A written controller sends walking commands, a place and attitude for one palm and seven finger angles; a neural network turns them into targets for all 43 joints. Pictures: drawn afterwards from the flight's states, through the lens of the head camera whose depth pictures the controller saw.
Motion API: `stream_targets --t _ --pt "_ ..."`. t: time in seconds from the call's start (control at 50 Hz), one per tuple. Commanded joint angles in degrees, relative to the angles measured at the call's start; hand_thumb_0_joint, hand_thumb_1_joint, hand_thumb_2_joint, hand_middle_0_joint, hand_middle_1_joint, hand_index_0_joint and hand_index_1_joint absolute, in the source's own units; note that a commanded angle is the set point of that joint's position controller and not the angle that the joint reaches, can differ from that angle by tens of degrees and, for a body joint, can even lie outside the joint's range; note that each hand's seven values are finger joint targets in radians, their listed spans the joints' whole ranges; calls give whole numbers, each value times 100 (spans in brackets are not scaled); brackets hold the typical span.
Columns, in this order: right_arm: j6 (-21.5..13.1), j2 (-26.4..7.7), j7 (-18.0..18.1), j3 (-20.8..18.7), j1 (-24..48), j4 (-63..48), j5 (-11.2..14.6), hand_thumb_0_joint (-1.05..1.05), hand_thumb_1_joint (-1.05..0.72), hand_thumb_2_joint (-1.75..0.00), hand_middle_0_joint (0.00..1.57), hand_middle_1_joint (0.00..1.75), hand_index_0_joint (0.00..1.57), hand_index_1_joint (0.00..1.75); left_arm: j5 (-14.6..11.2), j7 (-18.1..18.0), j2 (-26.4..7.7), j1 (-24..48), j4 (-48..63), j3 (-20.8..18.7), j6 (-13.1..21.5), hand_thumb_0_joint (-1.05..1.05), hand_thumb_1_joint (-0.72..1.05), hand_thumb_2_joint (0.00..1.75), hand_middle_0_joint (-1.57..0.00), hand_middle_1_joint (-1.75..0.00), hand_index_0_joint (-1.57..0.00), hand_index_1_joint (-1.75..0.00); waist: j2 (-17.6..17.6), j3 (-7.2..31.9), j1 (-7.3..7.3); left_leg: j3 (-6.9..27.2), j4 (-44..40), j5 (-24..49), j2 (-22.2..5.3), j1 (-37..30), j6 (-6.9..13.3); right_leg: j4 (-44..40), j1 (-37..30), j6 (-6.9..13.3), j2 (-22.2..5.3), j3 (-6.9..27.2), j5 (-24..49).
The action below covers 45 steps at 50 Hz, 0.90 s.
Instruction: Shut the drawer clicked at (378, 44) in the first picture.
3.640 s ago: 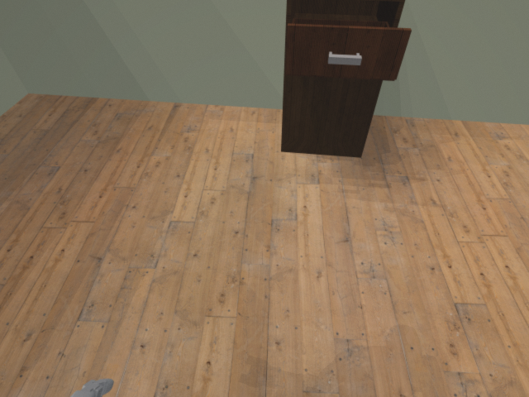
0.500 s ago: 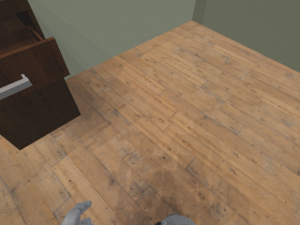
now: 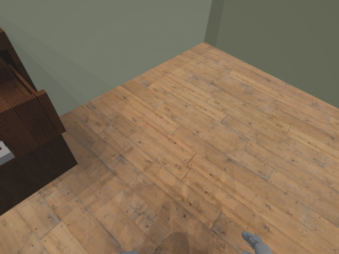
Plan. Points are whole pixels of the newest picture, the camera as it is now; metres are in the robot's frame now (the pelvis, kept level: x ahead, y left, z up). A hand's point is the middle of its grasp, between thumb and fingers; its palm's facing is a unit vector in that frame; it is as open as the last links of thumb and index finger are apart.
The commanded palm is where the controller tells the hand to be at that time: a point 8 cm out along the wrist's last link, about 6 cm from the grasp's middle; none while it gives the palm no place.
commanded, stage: walk to a spot facing it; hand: left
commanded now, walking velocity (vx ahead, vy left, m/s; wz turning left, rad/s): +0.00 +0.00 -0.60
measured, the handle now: out of the picture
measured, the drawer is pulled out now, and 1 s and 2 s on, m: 0.30 0.30 0.30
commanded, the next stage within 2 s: turn to face it in 0.10 s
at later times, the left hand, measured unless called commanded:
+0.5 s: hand (138, 214) +0.24 +0.12 -0.14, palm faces -0.11 -0.97 -0.21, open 7.3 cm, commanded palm none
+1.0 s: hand out of the picture +0.10 +0.22 -0.16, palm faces +0.26 -0.93 -0.26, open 7.3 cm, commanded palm none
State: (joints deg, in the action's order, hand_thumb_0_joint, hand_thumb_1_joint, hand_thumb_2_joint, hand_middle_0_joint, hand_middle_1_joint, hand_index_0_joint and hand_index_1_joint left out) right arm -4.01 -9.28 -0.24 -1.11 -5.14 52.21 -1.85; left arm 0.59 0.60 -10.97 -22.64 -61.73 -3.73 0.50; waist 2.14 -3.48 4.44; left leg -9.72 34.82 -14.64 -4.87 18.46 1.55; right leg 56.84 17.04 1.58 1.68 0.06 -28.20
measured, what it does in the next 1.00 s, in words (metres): steps on the spot: right foot, then left foot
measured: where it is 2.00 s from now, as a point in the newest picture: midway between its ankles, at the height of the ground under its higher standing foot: outside the picture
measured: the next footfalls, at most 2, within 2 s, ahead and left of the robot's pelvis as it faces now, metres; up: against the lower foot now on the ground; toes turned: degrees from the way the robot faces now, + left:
right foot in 0.36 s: +0.15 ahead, -0.16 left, +0.00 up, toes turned -16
left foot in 0.70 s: +0.14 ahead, +0.09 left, +0.00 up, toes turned +12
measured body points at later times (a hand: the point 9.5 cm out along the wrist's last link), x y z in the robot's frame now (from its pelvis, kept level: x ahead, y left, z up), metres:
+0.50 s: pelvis +0.09 -0.04 +0.00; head +0.11 -0.06 +0.45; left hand +0.24 +0.17 -0.13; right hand +0.03 -0.26 -0.16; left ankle +0.05 +0.09 -0.68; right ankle +0.12 -0.15 -0.73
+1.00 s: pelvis +0.07 -0.01 +0.01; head +0.10 +0.01 +0.46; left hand +0.09 +0.27 -0.14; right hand +0.17 -0.26 -0.13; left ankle +0.10 +0.08 -0.73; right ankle +0.08 -0.17 -0.66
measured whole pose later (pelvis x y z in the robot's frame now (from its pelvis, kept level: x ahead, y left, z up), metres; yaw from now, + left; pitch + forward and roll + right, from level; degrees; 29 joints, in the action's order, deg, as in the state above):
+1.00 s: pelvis +0.07 -0.01 +0.01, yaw +12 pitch +1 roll -2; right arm 1.0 -12.0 0.2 -4.0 -13.6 53.7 -1.5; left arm 0.7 -0.9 -14.5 -10.1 -54.6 -5.7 -4.0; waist 0.2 -3.3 -1.0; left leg -1.2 27.4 -10.0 1.2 18.3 3.5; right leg 58.1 26.4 -5.0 -3.9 -1.2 -22.5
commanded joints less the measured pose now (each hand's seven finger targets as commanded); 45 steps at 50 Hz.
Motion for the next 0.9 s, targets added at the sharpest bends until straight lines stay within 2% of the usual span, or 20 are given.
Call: stream_targets --t 0.0,0.04,0.08,0.16,0.24,0.3,0.32,0.34,0.36,0.38,0.4,0.5,0.6,0.64,0.66,0.68,0.7,0.72,0.78,0.88 --pt "26 -832 182 -204 -966 -35 53 0 -90 -90 20 30 20 30 79 63 -421 420 679 -195 57 0 90 90 -20 -30 -20 -30 -918 37 -474 1286 -1943 1824 -1894 -955 450 1661 1744 -248 -674 26 496" --pt "22 -712 207 -193 -795 8 75 0 -90 -90 20 30 20 30 77 90 -243 184 620 -200 -95 0 90 90 -20 -30 -20 -30 -1030 23 -264 535 -1896 2144 -1610 -621 336 1660 1533 -337 -689 -128 926" --pt "39 -718 224 -213 -869 29 80 0 -90 -90 20 30 20 30 70 99 -182 253 697 -220 -206 0 90 90 -20 -30 -20 -30 -1066 96 -260 214 -1929 2075 -1568 -579 394 1379 1530 -400 -753 -202 1099" --pt "120 -830 219 -333 -954 45 46 0 -90 -90 20 30 20 30 83 125 -108 799 981 -226 -304 0 90 90 -20 -30 -20 -30 -1114 6 -379 -141 -1881 1932 -1627 -742 473 194 1558 -505 -886 -372 1258" --pt "193 -916 161 -356 -1294 293 -4 0 -90 -90 20 30 20 30 107 16 7 1100 1005 -77 -153 0 90 90 -20 -30 -20 -30 -1294 119 -607 -62 -1365 2642 -1517 -862 536 -1419 715 -395 -576 -667 1244" --pt "216 -834 128 -295 -1338 436 33 0 -90 -90 20 30 20 30 126 -75 -194 537 702 -21 41 0 90 90 -20 -30 -20 -30 -720 616 -297 -48 -520 2112 -1056 -737 106 -3078 -719 -358 -508 -728 2417" --pt "194 -599 91 -237 -1466 476 87 0 -90 -90 20 30 20 30 144 -139 -593 281 565 -52 146 0 90 90 -20 -30 -20 -30 -18 1055 -194 -158 60 1117 -779 -250 -182 -3190 -1649 -220 -1195 -80 3745" --pt "226 -196 63 -121 -1523 381 149 0 -90 -90 20 30 20 30 133 -193 -1027 195 487 -85 229 0 90 90 -20 -30 -20 -30 1085 1339 -236 -149 718 -1271 -297 527 -398 -3209 -2253 220 -2382 847 5535" --pt "340 -286 120 -136 -1456 331 166 0 -90 -90 20 30 20 30 76 -186 -1192 129 493 -76 186 0 90 90 -20 -30 -20 -30 977 1395 -126 310 1401 -2316 -178 429 -384 -3303 -1935 680 -2748 760 5951" --pt "428 -236 138 -134 -1301 333 162 0 -90 -90 20 30 20 30 78 -212 -1132 348 522 -80 147 0 90 90 -20 -30 -20 -30 831 1143 -153 534 1955 -2275 -157 599 -391 -3313 -1720 838 -2621 535 6040" --pt "480 -334 136 -144 -1342 370 147 0 -90 -90 20 30 20 30 80 -252 -1093 570 552 -111 154 0 90 90 -20 -30 -20 -30 1411 1183 -208 660 2344 -2143 -165 851 -420 -3291 -1727 820 -2556 547 6101" --pt "625 -373 42 -256 -1480 485 132 0 -90 -90 20 30 20 30 106 -325 -924 1490 904 -86 -18 0 90 90 -20 -30 -20 -30 698 473 -527 530 2486 -1383 -136 594 -481 -3627 -485 567 -2356 -478 3627" --pt "620 -310 -33 -306 -1455 273 93 0 -90 -90 20 30 20 30 116 -319 -975 1585 1005 -190 -108 0 90 90 -20 -30 -20 -30 698 214 -575 189 1107 -901 -103 221 -461 -3411 -39 348 -2382 -760 2003" --pt "585 -446 -45 -358 -1761 277 71 0 -90 -90 20 30 20 30 51 -289 -885 1634 1046 -185 -176 0 90 90 -20 -30 -20 -30 50 298 -751 174 -87 14 13 -436 -419 -2609 288 41 -2103 -1058 1343" --pt "532 -790 -43 -431 -1966 267 42 0 -90 -90 20 30 20 30 -1 -260 -624 1574 1169 -165 -234 0 90 90 -20 -30 -20 -30 -1167 274 -822 1296 -1057 241 -525 -474 -165 -1564 735 -251 -1550 -1256 571" --pt "486 -1375 8 -573 -2051 145 -2 0 -90 -90 20 30 20 30 -26 -216 -284 1709 1426 -127 -283 0 90 90 -20 -30 -20 -30 -2617 47 -950 3300 -2026 813 -1779 -428 525 -176 1778 -651 -799 -1192 -878" --pt "483 -1555 39 -619 -1998 130 -25 0 -90 -90 20 30 20 30 38 -192 -397 2018 1547 -124 -286 0 90 90 -20 -30 -20 -30 -1892 182 -1005 3588 -2191 527 -2127 -280 971 749 1776 -515 -824 -488 -739" --pt "456 -1450 79 -610 -1692 51 -12 0 -90 -90 20 30 20 30 60 -161 -357 2033 1505 -170 -289 0 90 90 -20 -30 -20 -30 -1458 220 -844 3301 -2239 -16 -1792 -140 925 1055 1816 -482 -907 -230 -203" --pt "374 -1131 141 -478 -973 -168 26 0 -90 -90 20 30 20 30 82 -109 -476 1673 1280 -233 -252 0 90 90 -20 -30 -20 -30 -1222 414 -578 2485 -1900 493 -1118 -459 542 1250 1914 -584 -871 -33 716" --pt "365 -1234 151 -527 -1172 -161 58 0 -90 -90 20 30 20 30 28 -147 -519 1512 1207 -206 -248 0 90 90 -20 -30 -20 -30 -701 820 -660 2420 -1682 1509 -960 -1253 755 524 1684 -696 -706 -3 689"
